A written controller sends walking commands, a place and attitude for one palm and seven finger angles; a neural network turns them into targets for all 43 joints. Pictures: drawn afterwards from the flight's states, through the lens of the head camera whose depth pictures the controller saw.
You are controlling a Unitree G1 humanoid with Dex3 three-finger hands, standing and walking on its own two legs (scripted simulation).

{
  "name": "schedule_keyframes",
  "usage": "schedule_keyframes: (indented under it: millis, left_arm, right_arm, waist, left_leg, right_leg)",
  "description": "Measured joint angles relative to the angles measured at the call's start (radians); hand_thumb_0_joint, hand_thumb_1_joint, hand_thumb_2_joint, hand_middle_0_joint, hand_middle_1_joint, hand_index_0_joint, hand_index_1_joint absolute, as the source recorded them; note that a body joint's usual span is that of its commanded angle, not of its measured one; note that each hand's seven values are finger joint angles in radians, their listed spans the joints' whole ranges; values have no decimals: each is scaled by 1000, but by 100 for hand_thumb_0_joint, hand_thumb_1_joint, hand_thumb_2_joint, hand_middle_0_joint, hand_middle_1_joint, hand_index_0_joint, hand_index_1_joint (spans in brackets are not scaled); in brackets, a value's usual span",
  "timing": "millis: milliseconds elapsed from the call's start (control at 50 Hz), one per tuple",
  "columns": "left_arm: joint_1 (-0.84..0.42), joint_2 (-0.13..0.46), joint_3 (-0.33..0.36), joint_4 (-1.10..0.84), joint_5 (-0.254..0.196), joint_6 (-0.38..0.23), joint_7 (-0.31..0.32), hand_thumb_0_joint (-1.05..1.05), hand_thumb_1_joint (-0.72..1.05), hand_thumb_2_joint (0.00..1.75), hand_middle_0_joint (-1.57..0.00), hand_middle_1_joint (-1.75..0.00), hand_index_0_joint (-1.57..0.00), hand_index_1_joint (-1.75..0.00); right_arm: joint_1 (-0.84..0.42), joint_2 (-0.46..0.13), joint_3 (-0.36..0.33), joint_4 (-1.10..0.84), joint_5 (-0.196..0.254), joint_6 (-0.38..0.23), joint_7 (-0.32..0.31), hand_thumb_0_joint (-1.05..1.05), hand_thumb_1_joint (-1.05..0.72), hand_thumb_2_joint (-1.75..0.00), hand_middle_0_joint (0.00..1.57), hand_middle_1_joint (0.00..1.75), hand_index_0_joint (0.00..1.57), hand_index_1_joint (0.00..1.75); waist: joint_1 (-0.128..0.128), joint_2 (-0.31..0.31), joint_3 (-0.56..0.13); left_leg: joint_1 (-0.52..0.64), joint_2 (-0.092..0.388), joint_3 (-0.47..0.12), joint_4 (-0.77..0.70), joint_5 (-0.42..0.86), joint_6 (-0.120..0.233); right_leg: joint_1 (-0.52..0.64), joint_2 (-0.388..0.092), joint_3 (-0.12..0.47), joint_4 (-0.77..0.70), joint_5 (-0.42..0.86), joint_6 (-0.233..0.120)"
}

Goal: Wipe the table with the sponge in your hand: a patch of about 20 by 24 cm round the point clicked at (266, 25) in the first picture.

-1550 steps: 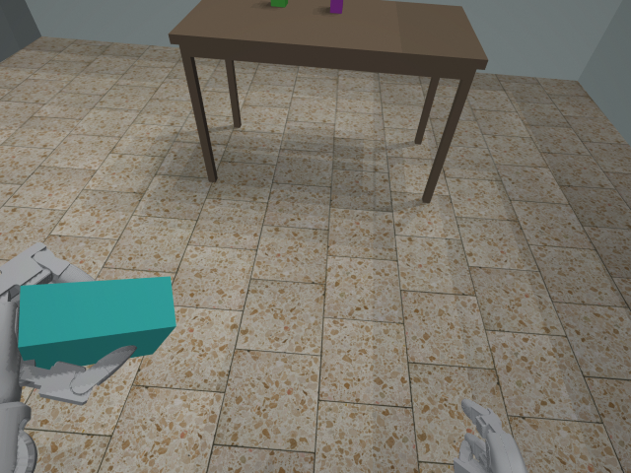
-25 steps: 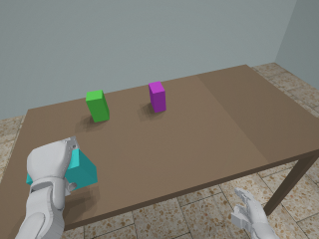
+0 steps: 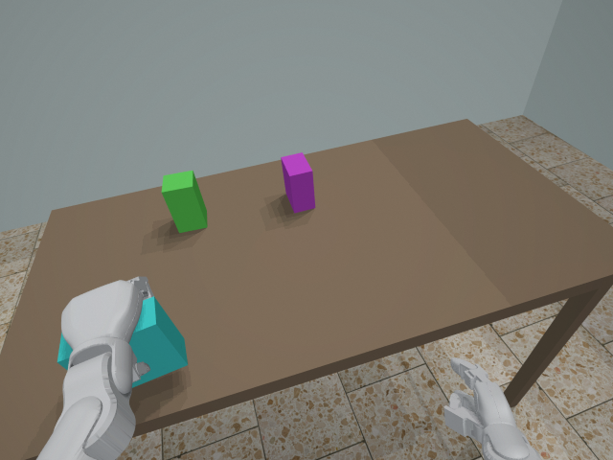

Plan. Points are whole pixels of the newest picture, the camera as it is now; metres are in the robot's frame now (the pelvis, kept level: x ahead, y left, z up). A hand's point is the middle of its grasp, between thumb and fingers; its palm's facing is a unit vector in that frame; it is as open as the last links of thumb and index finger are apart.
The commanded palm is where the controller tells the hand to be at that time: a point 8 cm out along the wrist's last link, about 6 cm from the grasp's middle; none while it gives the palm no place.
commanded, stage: lower the sponge onto the table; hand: left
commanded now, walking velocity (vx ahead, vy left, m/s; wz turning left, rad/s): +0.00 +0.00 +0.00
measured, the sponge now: (134, 355) +0.23 +0.29 +0.02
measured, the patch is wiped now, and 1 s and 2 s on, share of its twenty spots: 0.00 0.00 0.10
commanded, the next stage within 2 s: wipe forward along the first lane in 1.38 s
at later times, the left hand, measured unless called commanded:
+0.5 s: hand (149, 355) +0.23 +0.27 +0.02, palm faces -0.09 -0.14 -0.99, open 9.2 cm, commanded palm +0.21 +0.26 +0.10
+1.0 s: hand (151, 356) +0.23 +0.27 +0.01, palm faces -0.06 -0.10 -0.99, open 9.2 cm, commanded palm +0.21 +0.26 +0.08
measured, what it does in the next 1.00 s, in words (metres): stands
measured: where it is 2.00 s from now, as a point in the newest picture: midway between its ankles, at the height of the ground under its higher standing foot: outside the picture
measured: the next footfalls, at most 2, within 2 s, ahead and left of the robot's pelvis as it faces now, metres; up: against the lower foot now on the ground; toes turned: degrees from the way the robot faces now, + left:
none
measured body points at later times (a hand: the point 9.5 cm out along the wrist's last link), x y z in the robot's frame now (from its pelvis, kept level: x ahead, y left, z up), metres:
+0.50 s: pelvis +0.01 -0.01 +0.00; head -0.01 -0.04 +0.45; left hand +0.23 +0.27 +0.08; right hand +0.25 -0.22 -0.08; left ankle +0.04 +0.11 -0.74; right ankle +0.00 -0.09 -0.74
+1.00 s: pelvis +0.01 +0.00 -0.01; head -0.01 -0.04 +0.44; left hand +0.23 +0.27 +0.07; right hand +0.24 -0.22 -0.09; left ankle +0.04 +0.11 -0.74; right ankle +0.00 -0.09 -0.74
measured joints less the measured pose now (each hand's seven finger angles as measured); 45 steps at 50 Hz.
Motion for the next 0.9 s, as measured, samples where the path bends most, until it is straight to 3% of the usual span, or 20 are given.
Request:
schedule_keyframes:
  millis: [40,100,160,220,320,400,440,540,600,660,760,840,900]
  left_arm:
    - [11,-4,-22,9,-2,-10,-29,0,-44,105,-82,-142,-82,-142]
    - [34,-10,-45,5,5,-86,-42,0,-44,105,-82,-142,-82,-142]
    - [51,-6,-49,-12,29,-175,-6,0,-44,105,-82,-142,-83,-142]
    - [45,-11,-39,-12,54,-209,60,0,-44,105,-82,-142,-83,-141]
    - [21,-31,-4,16,32,-127,119,0,-44,105,-82,-142,-83,-142]
    - [26,-34,-2,41,8,-33,79,0,-44,105,-82,-142,-83,-142]
    - [42,-33,-12,40,2,-20,49,0,-44,105,-82,-142,-82,-142]
    - [81,-26,-34,31,15,-104,15,0,-44,105,-82,-142,-83,-142]
    - [87,-21,-34,26,41,-170,46,0,-44,105,-82,-142,-83,-142]
    - [79,-25,-25,22,57,-195,89,0,-44,106,-82,-142,-83,-141]
    - [62,-48,-10,45,43,-148,126,0,-44,106,-82,-142,-83,-142]
    - [64,-53,-12,73,32,-96,105,0,-44,106,-82,-142,-82,-142]
    - [72,-51,-24,79,37,-94,89,0,-44,106,-82,-142,-82,-142]
  right_arm:
    - [4,-11,-3,-4,-1,-1,-4,1,-91,-90,20,30,21,30]
    - [18,-15,-13,-9,-12,-19,-16,1,-91,-90,20,30,21,30]
    - [34,-7,-23,-4,-24,-38,-27,1,-91,-90,20,30,21,30]
    - [40,3,-33,5,-27,-47,-25,1,-91,-90,20,30,20,30]
    - [30,11,-32,21,-13,-32,-5,1,-91,-90,20,30,20,30]
    - [18,7,-21,13,-2,-9,4,1,-91,-90,20,30,21,30]
    - [13,1,-18,2,-1,-5,4,1,-91,-90,20,30,21,30]
    - [14,-9,-25,-18,-15,-19,-11,1,-91,-90,20,30,21,30]
    - [19,-7,-36,-19,-25,-34,-19,1,-91,-90,20,30,21,30]
    - [21,-2,-45,-14,-27,-41,-18,1,-91,-90,20,30,20,30]
    - [19,11,-41,0,-15,-28,-5,1,-91,-90,20,30,20,30]
    - [19,16,-29,2,-9,-9,2,1,-91,-90,20,30,21,30]
    - [27,12,-28,-6,-9,-8,0,1,-91,-90,20,30,21,30]
  waist:
    - [-3,3,6]
    - [2,-2,13]
    - [13,-12,14]
    - [20,-14,11]
    - [11,-8,-10]
    - [-3,-7,-22]
    - [-7,-7,-20]
    - [3,-15,-7]
    - [16,-18,-2]
    - [24,-16,-5]
    - [16,-13,-23]
    - [3,-19,-30]
    - [-2,-23,-26]
  left_leg:
    - [-8,-2,-3,5,-1,2]
    - [-18,-2,-6,16,-5,2]
    - [-23,3,-3,26,-14,-1]
    - [-24,9,1,32,-21,-5]
    - [-20,10,9,22,-20,-7]
    - [-19,7,8,16,-19,-7]
    - [-21,6,5,21,-22,-6]
    - [-30,8,-4,42,-33,-6]
    - [-37,11,-5,55,-39,-8]
    - [-45,13,-3,61,-42,-9]
    - [-50,10,3,52,-38,-7]
    - [-51,8,6,48,-35,-6]
    - [-55,7,3,55,-38,-4]
  right_leg:
    - [-7,-2,-3,7,-3,1]
    - [-17,-2,-6,17,-8,0]
    - [-21,4,-3,21,-12,-4]
    - [-21,9,2,22,-13,-8]
    - [-25,10,11,21,-15,-8]
    - [-27,7,10,24,-19,-7]
    - [-27,6,6,28,-23,-7]
    - [-28,9,-2,37,-31,-9]
    - [-32,12,-3,42,-32,-11]
    - [-39,14,0,45,-33,-12]
    - [-51,10,5,47,-32,-8]
    - [-55,8,8,49,-32,-7]
    - [-57,7,5,54,-35,-6]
